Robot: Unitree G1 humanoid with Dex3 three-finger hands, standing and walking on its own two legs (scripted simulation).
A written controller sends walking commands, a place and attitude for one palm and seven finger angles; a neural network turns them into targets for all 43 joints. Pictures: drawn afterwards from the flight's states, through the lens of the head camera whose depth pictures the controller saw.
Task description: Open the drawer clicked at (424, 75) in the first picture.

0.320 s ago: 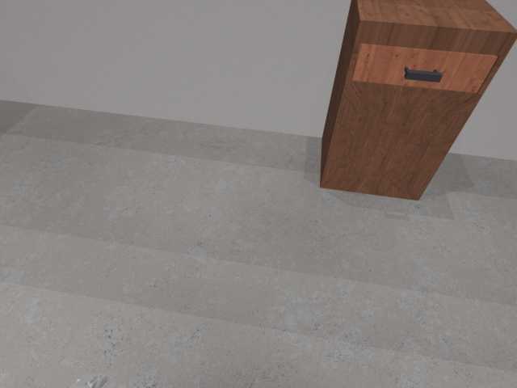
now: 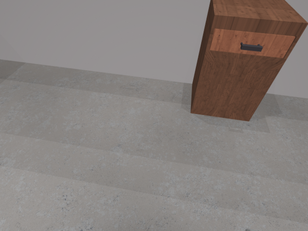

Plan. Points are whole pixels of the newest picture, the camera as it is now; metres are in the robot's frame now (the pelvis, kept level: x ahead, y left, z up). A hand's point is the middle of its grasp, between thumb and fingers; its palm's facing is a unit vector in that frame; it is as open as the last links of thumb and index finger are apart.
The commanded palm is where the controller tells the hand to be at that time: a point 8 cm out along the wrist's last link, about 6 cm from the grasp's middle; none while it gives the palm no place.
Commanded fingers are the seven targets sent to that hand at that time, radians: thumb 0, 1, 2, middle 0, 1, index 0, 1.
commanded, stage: stand and wait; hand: left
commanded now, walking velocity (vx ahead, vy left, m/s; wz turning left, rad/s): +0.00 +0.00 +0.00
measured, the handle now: (250, 46) +1.20 -0.54 -0.07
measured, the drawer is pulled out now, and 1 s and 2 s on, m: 0.00 0.00 0.00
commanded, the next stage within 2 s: look at it before walking up in 0.50 s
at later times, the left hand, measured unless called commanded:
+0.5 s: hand out of the picture +0.06 +0.24 -0.15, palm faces -0.03 -0.94 -0.33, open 7.4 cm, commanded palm none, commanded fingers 0.00 0.90 0.90 -0.20 -0.30 -0.20 -0.30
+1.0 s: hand out of the picture +0.07 +0.23 -0.15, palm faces -0.03 -0.94 -0.33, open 7.4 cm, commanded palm none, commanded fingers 0.00 0.90 0.90 -0.20 -0.30 -0.20 -0.30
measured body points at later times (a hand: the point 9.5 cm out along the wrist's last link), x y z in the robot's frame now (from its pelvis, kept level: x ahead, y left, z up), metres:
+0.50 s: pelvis -0.01 -0.01 +0.00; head -0.01 -0.01 +0.45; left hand +0.06 +0.29 -0.13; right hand +0.06 -0.31 -0.13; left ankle +0.00 +0.12 -0.74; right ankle +0.00 -0.13 -0.74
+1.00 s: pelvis -0.01 -0.01 +0.01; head +0.00 -0.01 +0.45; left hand +0.07 +0.28 -0.13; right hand +0.08 -0.31 -0.13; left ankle +0.00 +0.12 -0.74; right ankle +0.00 -0.13 -0.74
